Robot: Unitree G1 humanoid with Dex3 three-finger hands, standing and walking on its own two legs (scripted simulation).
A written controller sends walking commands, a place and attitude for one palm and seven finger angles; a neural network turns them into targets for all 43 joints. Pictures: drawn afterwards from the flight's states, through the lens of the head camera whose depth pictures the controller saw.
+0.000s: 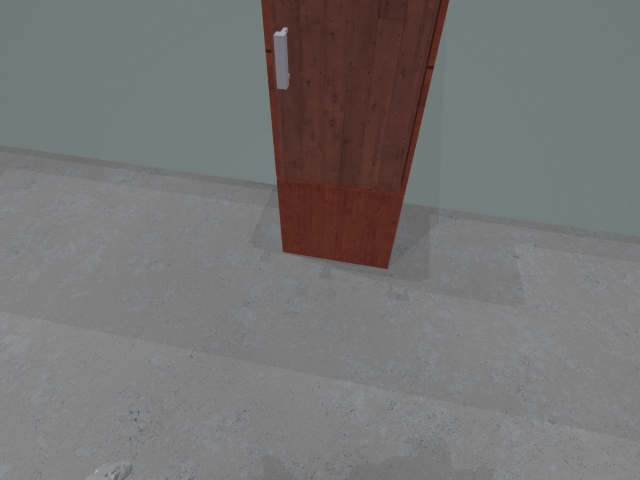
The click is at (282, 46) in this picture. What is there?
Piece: cupboard door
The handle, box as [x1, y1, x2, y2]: [273, 27, 289, 89]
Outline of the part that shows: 284,27 280,32 276,31 273,35 277,88 286,89 288,85 289,74 287,71 286,50 287,28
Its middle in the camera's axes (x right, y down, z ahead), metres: -0.10 -0.46 +0.99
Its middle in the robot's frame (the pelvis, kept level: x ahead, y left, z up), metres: +1.05 +0.15 +0.06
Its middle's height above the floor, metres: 0.83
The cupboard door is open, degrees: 0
